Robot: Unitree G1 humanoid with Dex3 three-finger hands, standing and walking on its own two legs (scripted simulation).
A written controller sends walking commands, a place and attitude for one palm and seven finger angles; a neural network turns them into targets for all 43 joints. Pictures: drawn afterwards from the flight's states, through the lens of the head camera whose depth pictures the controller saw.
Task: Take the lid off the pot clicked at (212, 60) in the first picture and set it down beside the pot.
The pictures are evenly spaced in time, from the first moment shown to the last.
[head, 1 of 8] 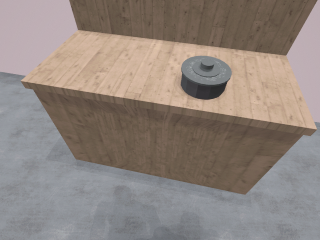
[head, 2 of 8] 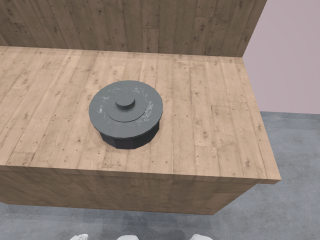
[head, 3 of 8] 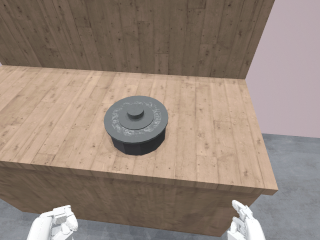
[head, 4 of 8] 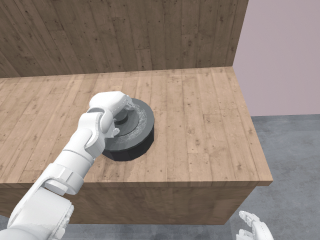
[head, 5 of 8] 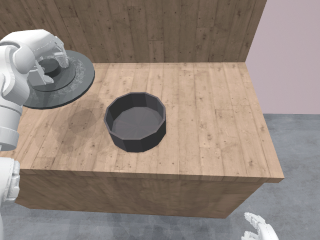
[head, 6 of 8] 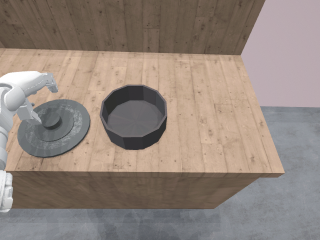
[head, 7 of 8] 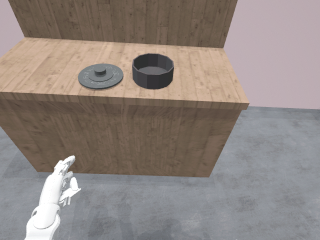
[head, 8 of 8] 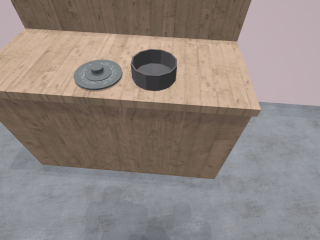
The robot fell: no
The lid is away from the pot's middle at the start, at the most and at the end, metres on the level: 0.00 0.25 0.24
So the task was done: yes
